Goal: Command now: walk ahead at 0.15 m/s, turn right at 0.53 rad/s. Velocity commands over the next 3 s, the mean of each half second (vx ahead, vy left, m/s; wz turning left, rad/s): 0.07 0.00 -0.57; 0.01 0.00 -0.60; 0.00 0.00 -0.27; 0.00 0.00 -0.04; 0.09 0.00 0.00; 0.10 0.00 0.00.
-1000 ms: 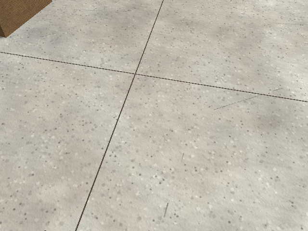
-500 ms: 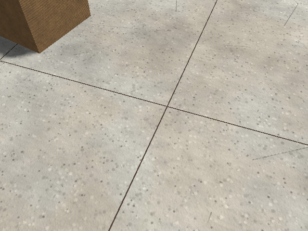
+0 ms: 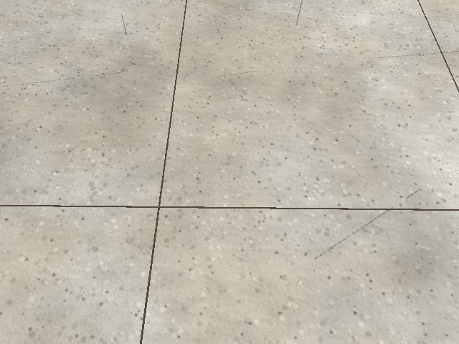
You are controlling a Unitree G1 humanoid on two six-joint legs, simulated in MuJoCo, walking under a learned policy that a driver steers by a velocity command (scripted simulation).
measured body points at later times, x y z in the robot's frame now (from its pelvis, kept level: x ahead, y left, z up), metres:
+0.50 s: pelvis +0.09 -0.01 -0.01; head +0.13 -0.02 +0.44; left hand +0.33 +0.23 -0.09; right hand +0.17 -0.32 -0.12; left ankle +0.16 +0.13 -0.72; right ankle +0.14 -0.11 -0.74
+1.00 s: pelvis +0.09 -0.02 -0.01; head +0.12 -0.05 +0.43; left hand +0.40 +0.11 -0.08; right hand +0.03 -0.33 -0.13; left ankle +0.15 +0.13 -0.72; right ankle +0.04 -0.11 -0.75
